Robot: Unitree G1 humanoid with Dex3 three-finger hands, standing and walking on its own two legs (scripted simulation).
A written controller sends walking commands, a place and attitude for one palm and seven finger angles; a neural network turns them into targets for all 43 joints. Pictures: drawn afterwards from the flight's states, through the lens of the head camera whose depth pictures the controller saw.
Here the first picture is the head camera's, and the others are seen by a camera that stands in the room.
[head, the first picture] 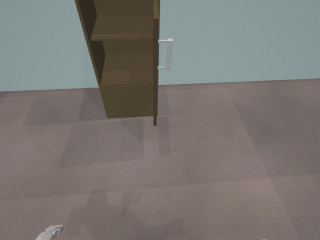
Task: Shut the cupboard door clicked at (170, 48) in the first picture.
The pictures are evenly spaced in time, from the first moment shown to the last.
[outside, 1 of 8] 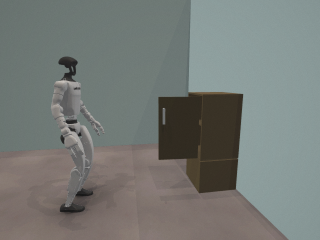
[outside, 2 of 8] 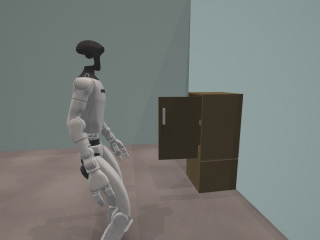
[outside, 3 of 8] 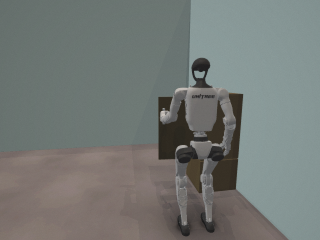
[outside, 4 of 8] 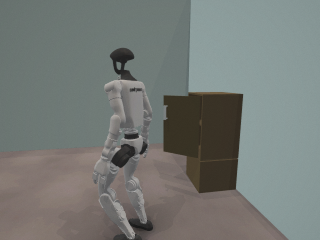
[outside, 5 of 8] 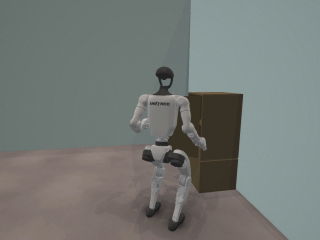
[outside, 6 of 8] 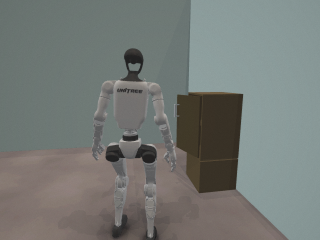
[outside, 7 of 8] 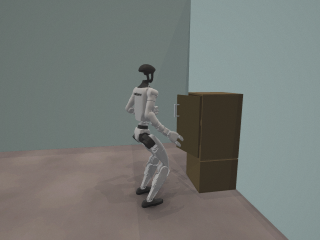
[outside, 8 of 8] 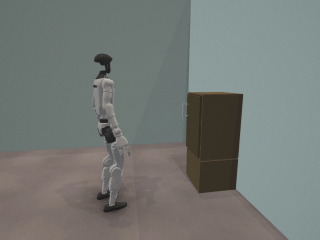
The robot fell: no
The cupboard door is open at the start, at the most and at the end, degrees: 86 86 0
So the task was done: yes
